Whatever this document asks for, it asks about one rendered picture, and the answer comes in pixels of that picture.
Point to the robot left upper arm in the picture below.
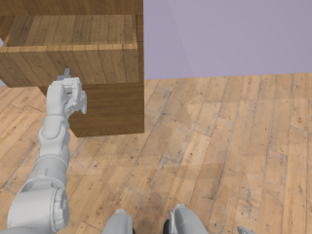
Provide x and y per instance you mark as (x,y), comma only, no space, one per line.
(42,211)

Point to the robot left shin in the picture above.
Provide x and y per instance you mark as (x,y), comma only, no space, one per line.
(120,211)

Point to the robot left hand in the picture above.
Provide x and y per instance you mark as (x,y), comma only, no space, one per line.
(59,102)

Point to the robot left forearm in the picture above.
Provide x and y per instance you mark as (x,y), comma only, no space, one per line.
(51,164)

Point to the cabinet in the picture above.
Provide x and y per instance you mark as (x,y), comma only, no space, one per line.
(112,108)

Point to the handle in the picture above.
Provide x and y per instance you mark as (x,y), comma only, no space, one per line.
(67,74)

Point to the right robot thigh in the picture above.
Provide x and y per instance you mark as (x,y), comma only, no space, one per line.
(184,221)

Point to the drawer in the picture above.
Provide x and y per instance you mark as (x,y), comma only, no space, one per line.
(98,49)

